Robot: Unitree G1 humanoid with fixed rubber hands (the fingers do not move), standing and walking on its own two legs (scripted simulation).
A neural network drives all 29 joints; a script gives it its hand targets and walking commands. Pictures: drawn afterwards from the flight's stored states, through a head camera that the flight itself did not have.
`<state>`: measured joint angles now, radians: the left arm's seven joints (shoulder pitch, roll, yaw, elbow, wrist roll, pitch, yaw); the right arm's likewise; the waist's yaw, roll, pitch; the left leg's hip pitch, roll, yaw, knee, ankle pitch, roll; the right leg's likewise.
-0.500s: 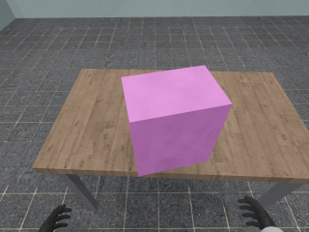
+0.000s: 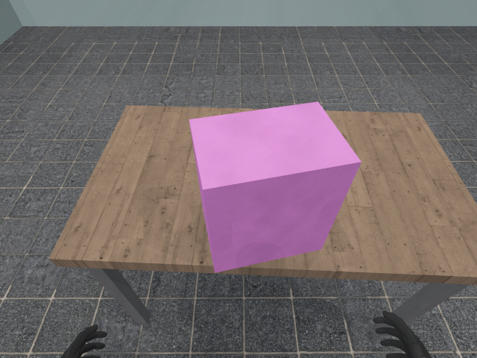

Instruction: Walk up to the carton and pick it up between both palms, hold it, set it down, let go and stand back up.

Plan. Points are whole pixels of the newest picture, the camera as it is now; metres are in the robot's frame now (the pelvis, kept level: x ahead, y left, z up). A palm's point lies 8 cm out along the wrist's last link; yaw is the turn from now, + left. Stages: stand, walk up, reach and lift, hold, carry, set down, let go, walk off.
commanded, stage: stand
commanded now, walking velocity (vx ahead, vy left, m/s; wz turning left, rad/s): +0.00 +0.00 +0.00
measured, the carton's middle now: (263, 192) +0.42 -0.05 +0.01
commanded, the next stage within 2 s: walk up in 1.48 s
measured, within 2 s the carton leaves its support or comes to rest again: neither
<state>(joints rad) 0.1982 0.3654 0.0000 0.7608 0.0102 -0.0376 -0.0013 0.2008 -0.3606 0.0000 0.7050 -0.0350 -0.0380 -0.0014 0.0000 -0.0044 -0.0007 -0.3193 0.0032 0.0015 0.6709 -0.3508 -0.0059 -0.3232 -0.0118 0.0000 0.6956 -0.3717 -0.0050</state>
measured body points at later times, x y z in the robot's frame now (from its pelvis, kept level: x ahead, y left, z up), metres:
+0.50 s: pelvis +0.00 +0.01 +0.00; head +0.01 +0.01 +0.45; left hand +0.12 +0.31 -0.10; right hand +0.14 -0.29 -0.09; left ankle +0.00 +0.13 -0.72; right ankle +0.00 -0.12 -0.72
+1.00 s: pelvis -0.01 +0.02 +0.02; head -0.01 +0.03 +0.47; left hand +0.09 +0.32 -0.10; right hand +0.11 -0.29 -0.08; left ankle +0.00 +0.13 -0.72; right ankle +0.00 -0.12 -0.72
